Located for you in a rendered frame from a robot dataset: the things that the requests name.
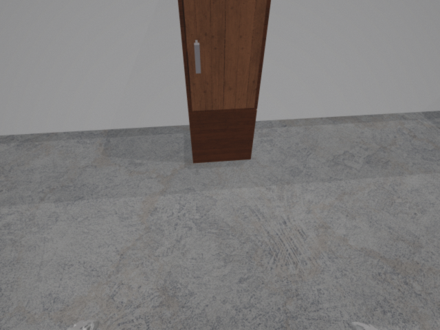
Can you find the handle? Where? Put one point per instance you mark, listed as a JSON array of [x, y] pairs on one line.
[[197, 57]]

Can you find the cupboard door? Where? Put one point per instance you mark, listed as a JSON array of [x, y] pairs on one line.
[[230, 34]]

